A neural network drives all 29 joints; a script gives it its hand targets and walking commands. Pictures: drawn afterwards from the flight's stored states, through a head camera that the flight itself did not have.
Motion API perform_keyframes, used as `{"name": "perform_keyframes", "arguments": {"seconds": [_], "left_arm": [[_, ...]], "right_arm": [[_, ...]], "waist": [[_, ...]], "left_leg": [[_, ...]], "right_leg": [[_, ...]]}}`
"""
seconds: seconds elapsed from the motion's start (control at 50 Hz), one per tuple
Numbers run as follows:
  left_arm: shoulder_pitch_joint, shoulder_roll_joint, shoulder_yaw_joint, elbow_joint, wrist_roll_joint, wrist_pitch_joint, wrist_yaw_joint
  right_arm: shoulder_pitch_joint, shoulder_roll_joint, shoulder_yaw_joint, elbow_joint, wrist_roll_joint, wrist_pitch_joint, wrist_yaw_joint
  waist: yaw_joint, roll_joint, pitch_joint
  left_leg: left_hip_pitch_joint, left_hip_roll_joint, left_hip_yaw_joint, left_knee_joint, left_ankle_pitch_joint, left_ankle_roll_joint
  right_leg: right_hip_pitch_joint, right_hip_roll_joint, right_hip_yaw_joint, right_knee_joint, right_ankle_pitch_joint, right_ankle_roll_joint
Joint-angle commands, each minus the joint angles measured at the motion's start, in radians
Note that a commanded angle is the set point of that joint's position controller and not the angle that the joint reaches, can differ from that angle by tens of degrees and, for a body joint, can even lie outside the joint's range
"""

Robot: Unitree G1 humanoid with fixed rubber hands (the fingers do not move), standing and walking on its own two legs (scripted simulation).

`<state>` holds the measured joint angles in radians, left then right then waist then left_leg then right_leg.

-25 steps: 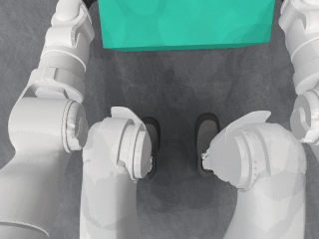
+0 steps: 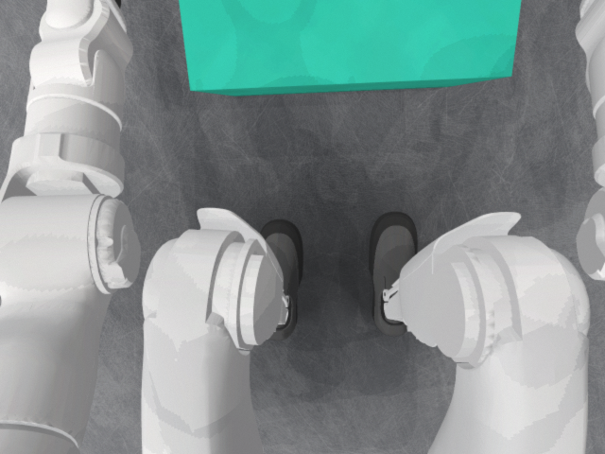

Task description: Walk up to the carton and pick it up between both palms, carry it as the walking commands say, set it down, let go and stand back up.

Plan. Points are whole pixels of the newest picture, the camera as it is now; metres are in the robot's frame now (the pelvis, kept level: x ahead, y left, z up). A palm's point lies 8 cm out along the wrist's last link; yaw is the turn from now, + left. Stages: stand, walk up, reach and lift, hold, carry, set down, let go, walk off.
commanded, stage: set down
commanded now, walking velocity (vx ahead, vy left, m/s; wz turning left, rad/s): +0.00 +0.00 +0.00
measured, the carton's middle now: out of the picture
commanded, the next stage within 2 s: let go in 1.28 s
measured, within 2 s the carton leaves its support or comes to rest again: neither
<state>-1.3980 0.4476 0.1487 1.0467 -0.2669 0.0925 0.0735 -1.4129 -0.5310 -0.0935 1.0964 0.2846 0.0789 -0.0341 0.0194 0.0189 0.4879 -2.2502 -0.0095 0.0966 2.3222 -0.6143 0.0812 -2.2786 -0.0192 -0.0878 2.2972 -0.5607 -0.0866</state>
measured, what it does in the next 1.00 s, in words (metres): rises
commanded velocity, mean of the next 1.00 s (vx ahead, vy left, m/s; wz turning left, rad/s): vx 0.00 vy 0.00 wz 0.00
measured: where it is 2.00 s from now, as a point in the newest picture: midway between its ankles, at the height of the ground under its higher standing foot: (334, 296)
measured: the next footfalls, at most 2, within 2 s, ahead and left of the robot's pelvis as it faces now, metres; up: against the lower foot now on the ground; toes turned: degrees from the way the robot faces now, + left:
none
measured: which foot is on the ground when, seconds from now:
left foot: down 0.00-1.00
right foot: down 0.00-1.00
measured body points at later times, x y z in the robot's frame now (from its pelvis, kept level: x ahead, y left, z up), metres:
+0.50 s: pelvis +0.01 +0.00 +0.10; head +0.35 +0.00 +0.38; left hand +0.56 +0.24 -0.02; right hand +0.57 -0.25 -0.02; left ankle +0.11 +0.09 -0.30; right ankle +0.12 -0.09 -0.30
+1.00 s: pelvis +0.02 +0.00 +0.23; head +0.35 -0.01 +0.55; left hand +0.56 +0.25 +0.14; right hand +0.57 -0.27 +0.14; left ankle +0.11 +0.09 -0.30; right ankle +0.12 -0.10 -0.30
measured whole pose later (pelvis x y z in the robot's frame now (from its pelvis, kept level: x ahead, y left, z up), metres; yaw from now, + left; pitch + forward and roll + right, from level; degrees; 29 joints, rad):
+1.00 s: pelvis +0.02 +0.00 +0.23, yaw +0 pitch +46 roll +1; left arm -1.16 0.42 0.32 0.82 -0.15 0.26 -0.06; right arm -1.18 -0.51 -0.27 0.87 0.14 0.25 0.12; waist 0.01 -0.01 -0.01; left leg -1.81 -0.05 0.04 1.44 -0.44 0.04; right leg -1.84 0.04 -0.01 1.44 -0.41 -0.04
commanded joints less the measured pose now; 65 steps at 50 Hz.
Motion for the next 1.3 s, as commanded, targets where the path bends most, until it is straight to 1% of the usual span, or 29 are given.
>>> {"name": "perform_keyframes", "arguments": {"seconds": [0.0,0.08,0.14,0.26,0.38,0.46,0.56,0.64,0.78,0.9,1.0,1.14,1.2,1.28], "left_arm": [[-0.22,0.179,0.037,-0.165,0.008,0.006,-0.005],[-0.204,0.186,0.054,-0.233,0.025,0.044,-0.016],[-0.186,0.183,0.066,-0.255,0.042,0.068,-0.025],[-0.128,0.15,0.088,-0.246,0.077,0.087,-0.044],[-0.08,0.126,0.11,-0.229,0.106,0.099,-0.063],[-0.084,0.138,0.128,-0.266,0.112,0.109,-0.074],[-0.105,0.162,0.147,-0.338,0.107,0.132,-0.085],[-0.09,0.164,0.156,-0.358,0.102,0.146,-0.094],[-0.034,0.148,0.174,-0.347,0.106,0.158,-0.113],[0.009,0.138,0.186,-0.336,0.117,0.155,-0.133],[0.045,0.129,0.196,-0.341,0.13,0.146,-0.146],[0.097,0.112,0.21,-0.353,0.152,0.124,-0.154],[0.124,0.093,0.212,-0.327,0.164,0.112,-0.157],[0.16,0.055,0.222,-0.264,0.187,0.087,-0.161]], "right_arm": [[-0.245,-0.177,-0.027,-0.166,0.001,0.0,0.002],[-0.235,-0.183,-0.043,-0.225,-0.015,0.033,0.009],[-0.213,-0.178,-0.063,-0.233,-0.038,0.054,0.015],[-0.146,-0.153,-0.111,-0.204,-0.09,0.073,0.039],[-0.108,-0.139,-0.153,-0.197,-0.124,0.087,0.069],[-0.111,-0.148,-0.174,-0.238,-0.132,0.1,0.086],[-0.112,-0.163,-0.187,-0.306,-0.131,0.126,0.103],[-0.086,-0.168,-0.195,-0.331,-0.135,0.142,0.113],[-0.031,-0.178,-0.209,-0.348,-0.146,0.155,0.129],[0.002,-0.162,-0.207,-0.339,-0.149,0.158,0.147],[0.028,-0.136,-0.197,-0.335,-0.15,0.153,0.155],[0.066,-0.106,-0.2,-0.342,-0.172,0.136,0.15],[0.091,-0.085,-0.206,-0.315,-0.189,0.126,0.147],[0.132,-0.039,-0.216,-0.25,-0.215,0.102,0.143]], "waist": [[0.008,-0.047,-1.375],[0.013,-0.058,-1.456],[0.01,-0.054,-1.462],[-0.004,-0.038,-1.402],[-0.004,-0.039,-1.366],[0.0,-0.044,-1.425],[0.006,-0.051,-1.551],[0.003,-0.052,-1.597],[-0.004,-0.051,-1.612],[-0.002,-0.059,-1.574],[0.007,-0.072,-1.562],[0.017,-0.082,-1.563],[0.017,-0.078,-1.516],[0.008,-0.067,-1.41]], "left_leg": [[0.584,-0.002,-0.126,-0.211,0.339,-0.039],[0.627,-0.011,-0.107,-0.256,0.345,-0.035],[0.639,-0.018,-0.098,-0.294,0.349,-0.037],[0.64,-0.031,-0.105,-0.374,0.368,-0.044],[0.64,-0.036,-0.113,-0.473,0.351,-0.049],[0.679,-0.037,-0.106,-0.541,0.347,-0.054],[0.755,-0.04,-0.087,-0.63,0.371,-0.062],[0.789,-0.042,-0.077,-0.704,0.397,-0.069],[0.878,-0.042,-0.084,-0.841,0.462,-0.077],[0.949,-0.038,-0.089,-0.963,0.486,-0.08],[0.996,-0.039,-0.081,-1.067,0.502,-0.084],[1.07,-0.037,-0.077,-1.216,0.552,-0.087],[1.096,-0.031,-0.082,-1.279,0.56,-0.086],[1.12,-0.023,-0.097,-1.344,0.569,-0.085]], "right_leg": [[0.716,0.019,0.133,-0.157,0.339,0.052],[0.77,0.031,0.117,-0.198,0.349,0.049],[0.767,0.038,0.108,-0.238,0.348,0.049],[0.697,0.044,0.103,-0.326,0.329,0.051],[0.673,0.046,0.098,-0.43,0.29,0.054],[0.722,0.047,0.092,-0.5,0.288,0.057],[0.838,0.051,0.089,-0.592,0.331,0.062],[0.903,0.055,0.093,-0.666,0.368,0.068],[0.96,0.06,0.096,-0.803,0.409,0.074],[1.026,0.057,0.105,-0.927,0.418,0.081],[1.147,0.053,0.119,-1.03,0.462,0.089],[1.344,0.047,0.141,-1.17,0.566,0.1],[1.376,0.042,0.145,-1.228,0.579,0.102],[1.337,0.038,0.145,-1.291,0.559,0.104]]}}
